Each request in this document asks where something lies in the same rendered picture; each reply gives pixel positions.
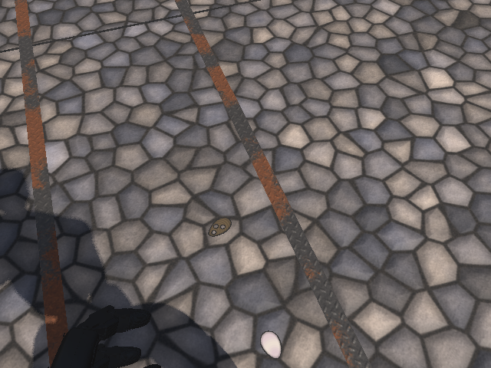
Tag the robot left hand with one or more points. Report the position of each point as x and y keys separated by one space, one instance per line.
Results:
x=80 y=346

